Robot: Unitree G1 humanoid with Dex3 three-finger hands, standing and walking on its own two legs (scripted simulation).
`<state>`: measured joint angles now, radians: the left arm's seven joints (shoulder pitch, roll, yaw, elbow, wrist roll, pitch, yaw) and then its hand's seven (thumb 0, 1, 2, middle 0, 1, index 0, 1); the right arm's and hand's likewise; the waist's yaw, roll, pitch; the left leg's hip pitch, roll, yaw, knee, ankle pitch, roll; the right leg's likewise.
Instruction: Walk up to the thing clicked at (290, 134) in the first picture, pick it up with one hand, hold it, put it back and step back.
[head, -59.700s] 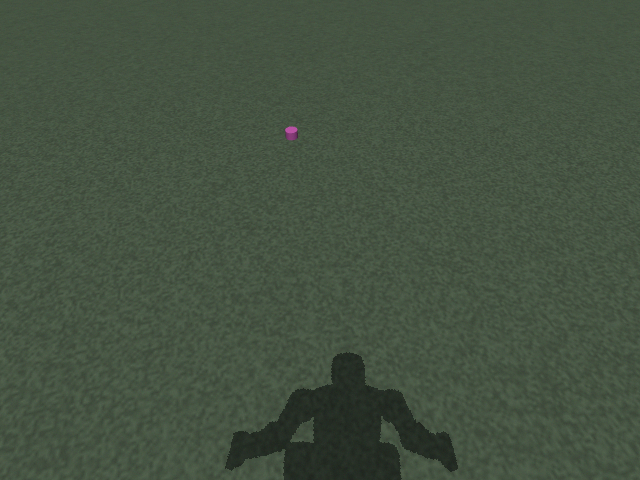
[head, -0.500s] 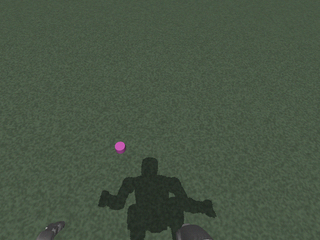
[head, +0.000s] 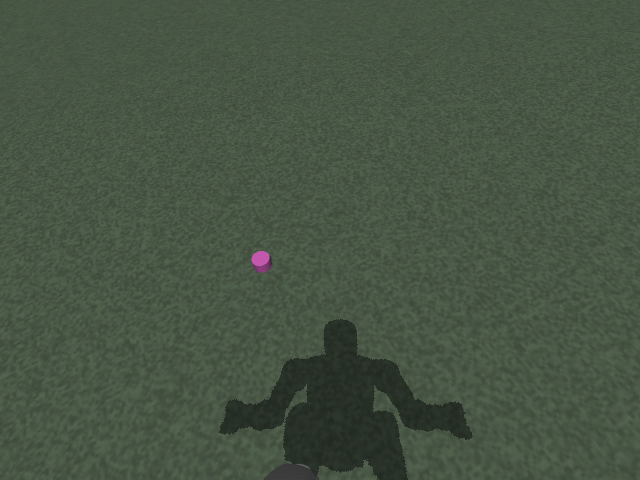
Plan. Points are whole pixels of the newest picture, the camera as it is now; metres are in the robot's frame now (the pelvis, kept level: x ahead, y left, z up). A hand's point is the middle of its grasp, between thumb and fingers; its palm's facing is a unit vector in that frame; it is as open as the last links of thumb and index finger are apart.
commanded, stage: step back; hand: left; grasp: from above
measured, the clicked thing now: (261, 261) +0.92 +0.34 -0.74
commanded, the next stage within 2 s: stand in 1.34 s
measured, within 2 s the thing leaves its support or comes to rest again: neither
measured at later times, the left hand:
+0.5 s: hand out of the picture -0.11 +0.27 -0.15, palm faces -0.01 -0.92 -0.39, open 7.4 cm
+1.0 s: hand out of the picture -0.09 +0.30 -0.15, palm faces +0.00 -0.94 -0.35, open 7.4 cm
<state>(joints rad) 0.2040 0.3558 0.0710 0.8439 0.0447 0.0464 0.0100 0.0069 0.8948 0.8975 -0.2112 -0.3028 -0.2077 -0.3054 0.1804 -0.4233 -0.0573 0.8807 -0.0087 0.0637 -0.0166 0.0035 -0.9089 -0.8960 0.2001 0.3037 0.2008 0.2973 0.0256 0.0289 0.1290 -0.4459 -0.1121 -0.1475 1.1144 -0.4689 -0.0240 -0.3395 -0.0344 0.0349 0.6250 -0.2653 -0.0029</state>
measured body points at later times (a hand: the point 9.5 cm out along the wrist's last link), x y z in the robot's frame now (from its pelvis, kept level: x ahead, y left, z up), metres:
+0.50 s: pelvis -0.17 +0.00 +0.00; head -0.15 +0.00 +0.44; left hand -0.11 +0.32 -0.13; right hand -0.05 -0.32 -0.11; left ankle -0.08 +0.12 -0.73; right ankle -0.21 -0.12 -0.73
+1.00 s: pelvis -0.15 +0.03 +0.01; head -0.14 +0.05 +0.45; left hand -0.09 +0.35 -0.13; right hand -0.09 -0.29 -0.10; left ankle -0.13 +0.14 -0.73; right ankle -0.14 -0.12 -0.68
